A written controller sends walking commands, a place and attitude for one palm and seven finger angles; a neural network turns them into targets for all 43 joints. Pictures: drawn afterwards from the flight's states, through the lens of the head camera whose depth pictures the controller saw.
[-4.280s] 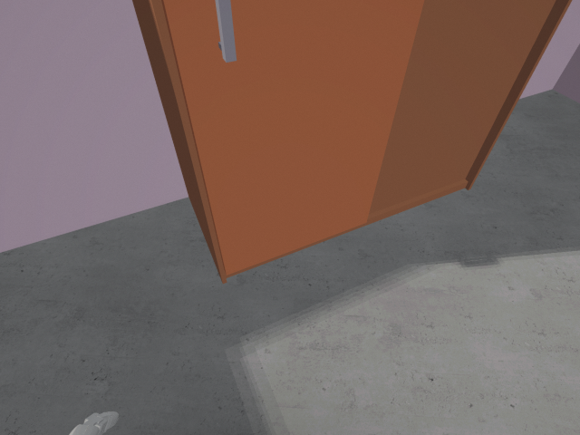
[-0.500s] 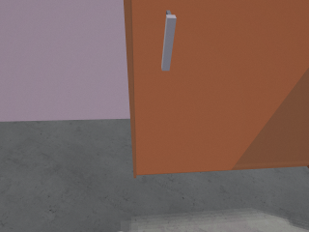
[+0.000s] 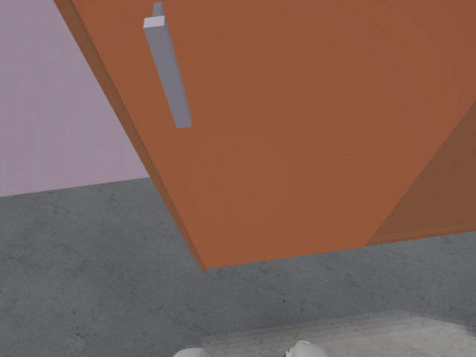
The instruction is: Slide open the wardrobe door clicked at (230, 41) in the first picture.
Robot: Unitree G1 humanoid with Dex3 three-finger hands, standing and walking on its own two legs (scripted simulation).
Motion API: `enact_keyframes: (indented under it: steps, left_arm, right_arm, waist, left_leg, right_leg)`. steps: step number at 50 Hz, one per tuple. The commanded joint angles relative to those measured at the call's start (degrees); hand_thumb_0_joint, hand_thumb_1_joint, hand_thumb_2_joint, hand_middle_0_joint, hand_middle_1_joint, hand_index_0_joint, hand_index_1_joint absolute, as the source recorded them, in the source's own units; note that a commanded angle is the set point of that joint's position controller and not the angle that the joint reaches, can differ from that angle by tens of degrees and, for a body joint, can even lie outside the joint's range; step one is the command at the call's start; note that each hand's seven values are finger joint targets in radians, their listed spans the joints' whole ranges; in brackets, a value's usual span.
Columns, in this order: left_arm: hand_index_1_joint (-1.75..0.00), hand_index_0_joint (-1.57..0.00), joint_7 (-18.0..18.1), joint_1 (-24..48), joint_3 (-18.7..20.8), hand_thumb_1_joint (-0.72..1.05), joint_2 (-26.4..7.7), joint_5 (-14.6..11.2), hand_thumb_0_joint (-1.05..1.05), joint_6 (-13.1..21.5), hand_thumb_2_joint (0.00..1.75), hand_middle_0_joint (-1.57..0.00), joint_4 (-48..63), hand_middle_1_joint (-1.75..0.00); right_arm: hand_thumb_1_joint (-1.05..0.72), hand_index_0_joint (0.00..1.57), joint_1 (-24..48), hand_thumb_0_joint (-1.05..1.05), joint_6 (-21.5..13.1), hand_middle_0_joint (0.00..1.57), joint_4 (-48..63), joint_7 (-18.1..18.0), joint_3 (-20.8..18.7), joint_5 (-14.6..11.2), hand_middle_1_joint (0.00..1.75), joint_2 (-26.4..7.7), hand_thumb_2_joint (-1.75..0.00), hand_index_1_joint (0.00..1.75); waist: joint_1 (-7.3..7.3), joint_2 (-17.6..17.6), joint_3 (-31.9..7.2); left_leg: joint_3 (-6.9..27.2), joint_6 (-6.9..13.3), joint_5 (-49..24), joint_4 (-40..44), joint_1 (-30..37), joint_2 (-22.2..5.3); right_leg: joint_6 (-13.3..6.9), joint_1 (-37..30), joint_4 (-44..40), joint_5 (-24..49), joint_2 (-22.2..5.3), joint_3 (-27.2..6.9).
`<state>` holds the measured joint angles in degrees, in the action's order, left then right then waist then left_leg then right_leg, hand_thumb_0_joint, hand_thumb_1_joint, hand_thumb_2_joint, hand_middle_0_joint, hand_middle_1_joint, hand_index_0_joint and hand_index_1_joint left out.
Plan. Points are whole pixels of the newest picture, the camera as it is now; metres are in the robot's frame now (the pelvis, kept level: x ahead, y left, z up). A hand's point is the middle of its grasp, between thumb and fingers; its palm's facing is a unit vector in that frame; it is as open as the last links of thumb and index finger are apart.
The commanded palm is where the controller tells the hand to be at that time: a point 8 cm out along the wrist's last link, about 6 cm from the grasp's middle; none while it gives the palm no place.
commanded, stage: come to a stop and stand still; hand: left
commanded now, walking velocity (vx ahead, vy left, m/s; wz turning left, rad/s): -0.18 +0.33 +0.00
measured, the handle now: (172, 70) +0.46 +0.10 +0.23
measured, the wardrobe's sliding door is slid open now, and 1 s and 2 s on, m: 0.00 0.00 0.00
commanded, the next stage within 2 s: look again from close up in 1.52 s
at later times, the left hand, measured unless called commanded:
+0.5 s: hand out of the picture -0.03 +0.27 -0.17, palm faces +0.09 -0.97 -0.21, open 7.4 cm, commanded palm none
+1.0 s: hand out of the picture +0.05 +0.19 -0.15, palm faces -0.02 -0.98 -0.21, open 7.3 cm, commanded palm none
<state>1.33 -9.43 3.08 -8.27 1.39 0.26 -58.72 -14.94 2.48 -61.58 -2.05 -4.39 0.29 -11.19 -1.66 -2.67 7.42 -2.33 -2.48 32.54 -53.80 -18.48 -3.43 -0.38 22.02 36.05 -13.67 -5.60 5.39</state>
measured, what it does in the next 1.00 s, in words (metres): steps on the spot: left foot, then right foot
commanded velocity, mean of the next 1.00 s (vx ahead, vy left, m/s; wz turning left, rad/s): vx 0.05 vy -0.04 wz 0.00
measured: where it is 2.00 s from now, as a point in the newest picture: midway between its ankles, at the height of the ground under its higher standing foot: outside the picture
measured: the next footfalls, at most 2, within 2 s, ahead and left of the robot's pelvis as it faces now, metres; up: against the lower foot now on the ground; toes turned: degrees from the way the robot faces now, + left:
left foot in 0.40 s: +0.00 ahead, +0.15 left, +0.00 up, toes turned +6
right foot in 0.92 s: -0.03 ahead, -0.07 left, +0.00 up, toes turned +2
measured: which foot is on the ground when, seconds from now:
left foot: up 0.00-0.38, down 0.40-1.00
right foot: down 0.00-0.40, up 0.42-0.90, down 0.92-1.00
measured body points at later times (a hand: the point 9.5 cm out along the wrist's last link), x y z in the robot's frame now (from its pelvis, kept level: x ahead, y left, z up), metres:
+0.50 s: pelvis -0.06 +0.06 +0.01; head -0.07 +0.09 +0.46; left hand -0.04 +0.32 -0.15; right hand -0.01 -0.18 -0.12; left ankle -0.09 +0.17 -0.73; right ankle +0.01 -0.10 -0.69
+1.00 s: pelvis -0.04 +0.02 +0.01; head -0.01 +0.01 +0.46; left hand +0.05 +0.24 -0.14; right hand -0.14 -0.19 -0.15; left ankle -0.08 +0.16 -0.72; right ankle -0.07 -0.08 -0.73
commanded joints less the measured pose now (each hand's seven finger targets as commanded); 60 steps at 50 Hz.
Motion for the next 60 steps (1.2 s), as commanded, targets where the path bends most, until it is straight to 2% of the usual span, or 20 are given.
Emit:
enact_keyframes:
  steps: [1,9,16,18,19,20,21,22,23,27,36,41,44,46,47,48,49,52,58,60]
  left_arm:
    - [-0.3,-0.2,1.9,-6.0,3.0,0.9,-12.6,-0.1,0.0,-0.4,0.9,-0.2,2.2,-0.3]
    - [-0.3,-0.2,2.5,-3.8,3.0,0.9,-13.6,0.6,0.0,-0.4,0.9,-0.2,5.0,-0.3]
    - [-0.3,-0.2,1.0,-0.4,3.1,0.9,-15.9,1.7,0.0,-1.7,0.9,-0.2,7.3,-0.3]
    - [-0.3,-0.2,0.5,0.3,2.5,0.9,-14.6,0.8,0.0,-2.2,0.9,-0.2,6.9,-0.3]
    - [-0.3,-0.2,0.3,-0.3,1.6,0.9,-11.3,0.1,0.0,-2.5,0.9,-0.2,6.8,-0.3]
    - [-0.3,-0.2,0.1,-1.1,0.8,0.9,-6.7,-0.8,0.0,-2.8,0.9,-0.2,7.3,-0.3]
    - [-0.3,-0.2,0.1,-0.5,0.9,0.9,-7.2,-0.4,0.0,-3.0,0.9,-0.2,7.5,-0.3]
    - [-0.3,-0.2,-0.7,-1.6,1.5,0.9,-7.8,-0.3,0.0,-2.8,0.9,-0.2,6.6,-0.3]
    - [-0.3,-0.2,-0.9,-2.8,1.9,0.9,-8.2,0.5,0.0,-3.1,0.9,-0.2,4.7,-0.3]
    - [-0.3,-0.2,-1.8,-7.1,1.4,0.9,-7.8,0.3,0.0,-1.8,0.9,-0.2,0.8,-0.3]
    - [-0.3,-0.2,-2.0,-1.7,0.5,0.9,-5.9,0.0,0.0,-2.5,0.9,-0.2,1.7,-0.3]
    - [-0.3,-0.2,-1.7,-1.3,-0.3,0.9,-3.3,-0.7,0.0,-1.7,0.9,-0.2,0.9,-0.3]
    - [-0.3,-0.2,-1.1,-5.8,-0.2,0.9,-3.4,-1.0,0.0,-0.8,0.9,-0.2,-1.6,-0.3]
    - [-0.3,-0.2,0.1,-8.9,0.1,0.9,-7.6,-0.8,0.0,0.6,0.9,-0.2,-3.4,-0.3]
    - [-0.3,-0.2,0.5,-8.8,0.3,0.9,-9.9,-0.9,0.0,1.0,0.9,-0.2,-4.2,-0.3]
    - [-0.3,-0.2,0.5,-8.5,0.0,0.9,-10.0,-0.8,0.0,0.8,0.9,-0.2,-3.8,-0.3]
    - [-0.3,-0.2,0.7,-7.2,0.4,0.9,-9.7,-0.7,0.0,1.2,0.9,-0.2,-3.7,-0.3]
    - [-0.3,-0.2,1.0,-4.3,-0.9,0.9,-6.1,-0.9,0.0,1.1,0.9,-0.2,-3.8,-0.3]
    - [-0.3,-0.2,0.9,-3.3,-1.2,0.9,-4.4,-1.3,0.0,0.7,0.9,-0.2,-3.1,-0.3]
    - [-0.3,-0.2,1.0,-3.0,-0.9,0.9,-4.8,-0.9,0.0,0.2,0.9,-0.2,-2.7,-0.3]
  right_arm:
    - [-0.9,0.2,-1.7,0.0,1.0,0.2,4.0,0.4,-1.5,0.5,0.3,-3.6,-0.9,0.3]
    - [-0.9,0.2,2.5,0.0,2.8,0.2,7.3,2.5,-1.5,1.7,0.3,-4.7,-0.9,0.3]
    - [-0.9,0.2,-1.6,0.0,0.1,0.2,7.6,2.9,-0.2,0.4,0.3,-3.7,-0.9,0.3]
    - [-0.9,0.2,-8.4,0.0,-0.8,0.2,5.3,2.5,0.4,0.4,0.3,-3.8,-0.9,0.3]
    - [-0.9,0.2,-9.7,0.0,-1.5,0.2,4.8,2.1,0.2,0.8,0.3,-6.5,-0.9,0.3]
    - [-0.9,0.2,-6.4,0.0,-2.1,0.2,6.3,1.7,-0.6,1.5,0.3,-10.9,-0.9,0.3]
    - [-0.9,0.2,0.8,0.0,-1.7,0.2,9.1,1.1,-0.2,1.6,0.3,-11.9,-0.9,0.3]
    - [-0.9,0.2,5.5,0.0,-2.0,0.2,10.1,0.9,0.6,2.1,0.3,-11.4,-0.9,0.3]
    - [-0.9,0.2,6.2,0.0,-2.5,0.2,9.4,0.5,0.7,1.9,0.3,-10.2,-0.9,0.3]
    - [-0.9,0.2,-1.5,0.0,-3.9,0.2,6.0,-0.6,1.4,1.0,0.3,-7.4,-0.9,0.3]
    - [-0.9,0.2,-14.0,0.0,-4.2,0.2,-0.7,-2.5,1.1,1.5,0.3,-5.9,-0.9,0.3]
    - [-0.9,0.2,-11.6,0.0,-3.6,0.2,-2.0,-1.9,1.0,1.6,0.3,-5.5,-0.9,0.3]
    - [-0.9,0.2,-9.9,0.0,-3.6,0.2,-2.7,-1.4,0.8,0.9,0.3,-5.2,-0.9,0.3]
    - [-0.9,0.2,-11.3,0.0,-3.9,0.2,-2.8,-0.7,1.9,0.1,0.3,0.0,-0.9,0.3]
    - [-0.9,0.2,-10.3,0.0,-3.8,0.2,-2.1,-0.5,2.8,0.1,0.3,2.5,-0.9,0.3]
    - [-0.9,0.2,-8.7,0.0,-3.3,0.2,-1.6,-0.6,2.6,0.3,0.3,1.9,-0.9,0.3]
    - [-0.9,0.2,-8.1,0.0,-2.5,0.2,-1.6,-0.6,2.5,0.6,0.3,2.0,-0.9,0.3]
    - [-0.9,0.2,-8.7,0.0,-2.3,0.2,-3.5,-0.8,2.5,0.4,0.3,1.7,-0.9,0.3]
    - [-0.9,0.2,-7.1,0.0,-2.5,0.2,-4.4,-0.6,2.5,0.6,0.3,0.6,-0.9,0.3]
    - [-0.9,0.2,-5.0,0.0,-2.4,0.2,-4.0,-0.4,2.3,0.6,0.3,0.2,-0.9,0.3]
  waist:
    - [3.75,13.8,-13.1]
    - [3.71,13.6,-11.3]
    - [2.08,18.5,-9.5]
    - [-0.98,13.8,-10.2]
    - [-1.57,2.3,-8.4]
    - [-1.09,-17.1,-3.2]
    - [0.83,-15.9,2.3]
    - [2.8,-11.8,1.1]
    - [3.41,-11.1,0.9]
    - [1.96,-3.7,-1.8]
    - [-2.19,-5.1,-5.0]
    - [-1.31,-7.4,-6.5]
    - [1.62,-5.7,-9.2]
    - [2.23,4.7,-11.8]
    - [2.07,11.7,-11.1]
    - [2.63,10.6,-9.0]
    - [2.37,17.3,-8.2]
    - [0.84,11.6,-5.3]
    - [0.37,4.2,-2.7]
    - [0.6,2.5,-0.1]
  left_leg:
    - [5.4,-0.3,-2.8,-19.8,-10.3,1.6]
    - [5.2,-1.6,-11.6,-14.7,-10.6,2.3]
    - [-2.0,0.7,-5.7,14.7,5.4,3.0]
    - [-3.7,1.2,-12.8,28.2,15.8,4.2]
    - [4.0,1.6,-6.8,35.8,14.4,-0.2]
    - [21.9,4.7,9.8,47.5,3.8,-12.4]
    - [24.4,6.9,13.2,51.8,-8.2,-16.8]
    - [24.4,8.8,13.5,52.7,-12.4,-16.3]
    - [20.4,6.5,7.7,50.9,-8.6,-12.7]
    - [12.3,4.9,-11.7,45.7,9.2,-9.5]
    - [13.9,11.5,-46.2,37.8,21.8,-15.4]
    - [11.0,10.6,-46.5,35.0,15.4,-12.1]
    - [8.3,6.8,-39.0,31.2,10.0,-8.8]
    - [3.1,2.1,-23.6,25.1,-1.2,-3.9]
    - [-0.1,0.5,-9.4,23.7,-4.8,-0.9]
    - [0.3,0.6,-4.5,20.3,-2.9,-0.9]
    - [0.7,0.6,-3.7,18.7,-2.8,-1.7]
    - [0.7,0.3,-8.7,19.0,-0.7,-2.2]
    - [0.9,0.7,-31.2,28.5,10.7,-4.0]
    - [0.9,0.7,-28.9,29.3,9.5,-4.2]
  right_leg:
    - [-9.5,-16.1,-10.5,49.2,-17.5,-13.7]
    - [-7.1,-10.2,-17.8,12.4,-15.3,-13.6]
    - [-4.5,-1.4,-23.6,-14.4,-11.0,-13.2]
    - [-0.6,4.1,-19.1,-19.1,-6.9,-9.5]
    - [1.3,7.9,-9.2,-20.2,-2.7,-6.2]
    - [3.9,11.0,4.9,-16.8,3.8,-1.2]
    - [3.2,7.7,9.1,-12.2,2.7,-6.4]
    - [3.1,3.4,13.6,-8.1,2.4,-7.7]
    - [3.2,5.1,17.4,-5.8,3.9,-8.0]
    - [3.6,12.1,21.8,-0.5,5.0,-7.7]
    - [3.5,11.6,14.5,-9.1,3.1,-6.0]
    - [2.2,-0.9,0.5,-10.2,4.5,-2.6]
    - [2.0,-13.1,-13.8,5.0,4.6,-1.0]
    - [-0.7,-27.4,-17.1,18.7,-5.6,-11.0]
    - [-3.9,-27.2,-16.5,25.8,-12.1,-14.8]
    - [-6.0,-22.1,-17.4,26.0,-13.5,-14.3]
    - [-6.7,-20.2,-17.7,29.2,-11.2,-14.0]
    - [-7.0,-18.8,-15.0,36.6,-8.4,-9.7]
    - [-2.1,-8.6,-16.6,17.3,-2.0,-6.7]
    - [-1.1,-7.6,-18.7,10.8,-1.4,-6.9]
